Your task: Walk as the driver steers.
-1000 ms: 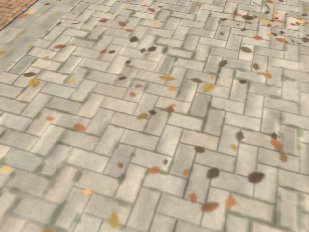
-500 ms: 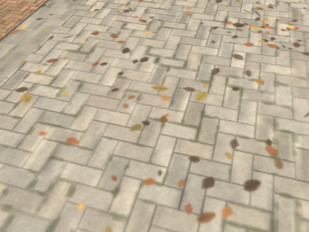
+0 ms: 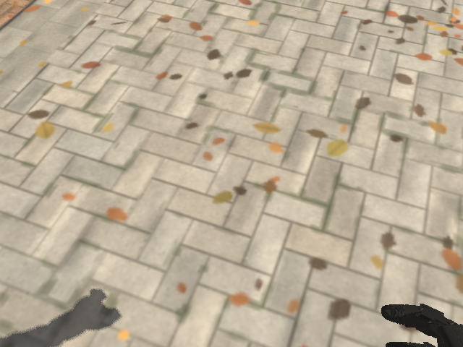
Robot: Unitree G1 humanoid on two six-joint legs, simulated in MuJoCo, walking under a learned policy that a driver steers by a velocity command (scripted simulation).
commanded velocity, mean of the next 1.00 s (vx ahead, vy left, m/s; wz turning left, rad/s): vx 0.06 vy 0.00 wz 0.00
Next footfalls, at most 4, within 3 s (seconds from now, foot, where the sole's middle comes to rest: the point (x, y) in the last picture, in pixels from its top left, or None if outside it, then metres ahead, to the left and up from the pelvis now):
0.34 right None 0.18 -0.13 -0.75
1.64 right None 0.23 -0.15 -0.75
2.12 left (232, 287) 0.61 0.08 -0.75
2.66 right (320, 211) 0.90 -0.19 -0.75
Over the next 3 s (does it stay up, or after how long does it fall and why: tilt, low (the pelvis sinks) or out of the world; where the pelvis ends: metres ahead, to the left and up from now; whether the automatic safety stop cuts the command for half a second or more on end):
stays up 0.92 -0.13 0.03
